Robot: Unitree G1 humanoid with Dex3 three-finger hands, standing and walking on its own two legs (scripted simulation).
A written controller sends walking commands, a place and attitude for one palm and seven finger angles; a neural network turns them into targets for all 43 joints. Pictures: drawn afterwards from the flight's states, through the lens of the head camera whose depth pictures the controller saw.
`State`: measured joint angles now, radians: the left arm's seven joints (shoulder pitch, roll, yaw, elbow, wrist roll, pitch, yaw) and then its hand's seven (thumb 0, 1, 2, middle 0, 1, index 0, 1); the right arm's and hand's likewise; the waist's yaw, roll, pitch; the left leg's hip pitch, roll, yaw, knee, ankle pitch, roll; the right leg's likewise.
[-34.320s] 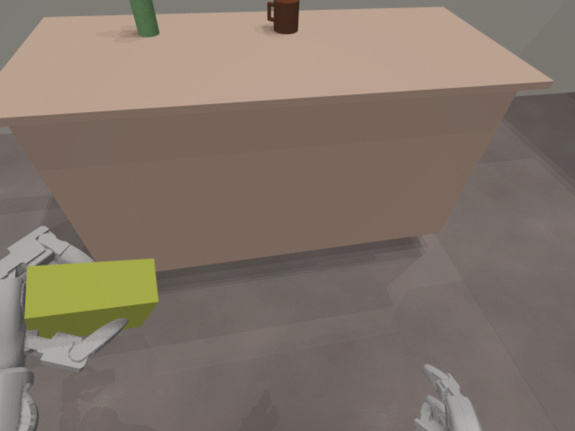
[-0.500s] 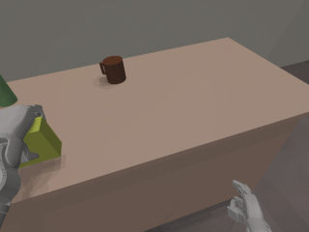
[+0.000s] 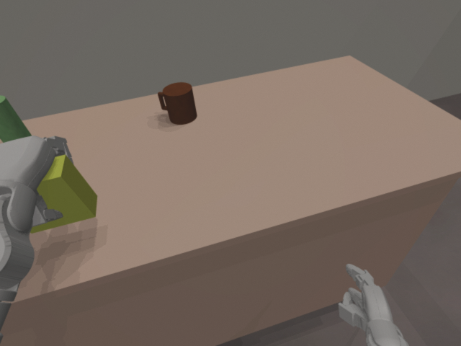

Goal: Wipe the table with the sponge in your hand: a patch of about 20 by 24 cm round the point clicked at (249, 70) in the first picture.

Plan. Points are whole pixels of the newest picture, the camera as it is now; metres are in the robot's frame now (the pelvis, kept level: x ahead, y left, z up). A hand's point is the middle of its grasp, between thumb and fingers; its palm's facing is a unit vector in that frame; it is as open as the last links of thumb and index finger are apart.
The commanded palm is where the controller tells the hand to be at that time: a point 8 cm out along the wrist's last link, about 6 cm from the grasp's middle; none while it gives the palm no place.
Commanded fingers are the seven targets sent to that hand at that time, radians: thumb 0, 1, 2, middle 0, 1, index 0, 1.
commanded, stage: lift the sponge slowly off the table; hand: left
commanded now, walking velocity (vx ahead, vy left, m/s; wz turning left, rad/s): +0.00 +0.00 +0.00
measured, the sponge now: (53, 201) +0.24 +0.35 +0.16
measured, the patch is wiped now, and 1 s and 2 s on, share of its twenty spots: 0.90 0.90 0.90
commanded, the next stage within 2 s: bring the sponge back beside the body in 0.32 s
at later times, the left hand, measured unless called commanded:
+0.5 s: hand (54, 171) +0.27 +0.33 +0.21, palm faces +0.11 -0.02 -0.99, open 9.3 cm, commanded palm +0.21 +0.33 +0.28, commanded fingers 0.00 0.10 1.30 -1.20 -1.60 -1.20 -1.60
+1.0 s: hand (55, 190) +0.23 +0.31 +0.20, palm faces +0.18 -0.07 -0.98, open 9.3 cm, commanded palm +0.18 +0.31 +0.28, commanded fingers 0.00 0.10 1.30 -1.20 -1.60 -1.20 -1.60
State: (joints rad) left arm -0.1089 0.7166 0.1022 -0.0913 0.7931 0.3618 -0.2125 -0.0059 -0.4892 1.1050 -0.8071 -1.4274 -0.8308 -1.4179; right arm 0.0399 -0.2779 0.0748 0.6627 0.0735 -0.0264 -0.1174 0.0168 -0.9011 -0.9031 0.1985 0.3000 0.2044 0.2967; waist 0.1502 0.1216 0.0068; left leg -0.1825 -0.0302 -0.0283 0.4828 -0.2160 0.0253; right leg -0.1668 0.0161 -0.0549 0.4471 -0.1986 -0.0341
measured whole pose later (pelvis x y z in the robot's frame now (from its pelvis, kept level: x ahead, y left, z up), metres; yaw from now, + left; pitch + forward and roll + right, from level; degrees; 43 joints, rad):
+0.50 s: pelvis +0.00 +0.00 +0.00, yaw +0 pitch -4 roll +0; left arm -0.18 0.72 0.06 -0.13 0.81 0.44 -0.27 -0.01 -0.49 1.10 -0.81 -1.43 -0.83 -1.42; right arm 0.02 -0.28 0.10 0.64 0.08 -0.01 -0.10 0.02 -0.90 -0.90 0.20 0.30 0.21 0.30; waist 0.15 0.12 0.00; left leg -0.19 -0.04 -0.02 0.46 -0.20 0.03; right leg -0.19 0.01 -0.04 0.44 -0.19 -0.03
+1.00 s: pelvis +0.00 -0.01 +0.00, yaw -1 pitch -5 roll +0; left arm -0.02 0.70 0.07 -0.31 0.76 0.50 -0.21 -0.01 -0.49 1.10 -0.81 -1.43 -0.83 -1.42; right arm -0.02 -0.27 0.10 0.63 0.07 -0.01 -0.11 0.02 -0.90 -0.90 0.20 0.30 0.20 0.30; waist 0.17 0.12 0.00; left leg -0.18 -0.02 -0.02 0.49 -0.22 0.01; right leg -0.18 0.03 -0.04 0.47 -0.21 -0.04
